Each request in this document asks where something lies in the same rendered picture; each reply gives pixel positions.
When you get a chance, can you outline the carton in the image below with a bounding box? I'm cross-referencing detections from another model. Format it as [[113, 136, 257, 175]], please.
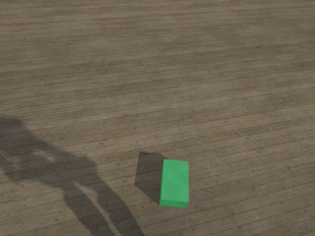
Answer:
[[159, 159, 189, 208]]

